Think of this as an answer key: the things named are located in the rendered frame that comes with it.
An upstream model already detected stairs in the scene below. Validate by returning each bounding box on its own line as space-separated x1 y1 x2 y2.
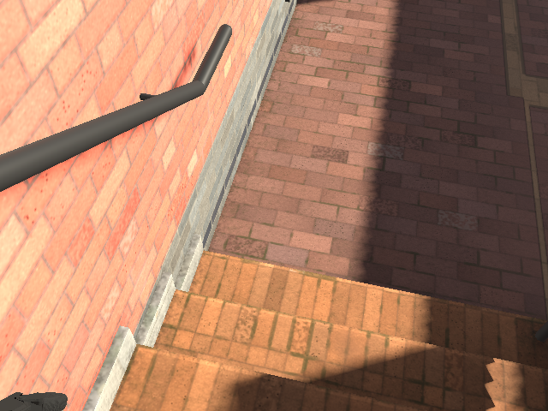
110 250 548 411

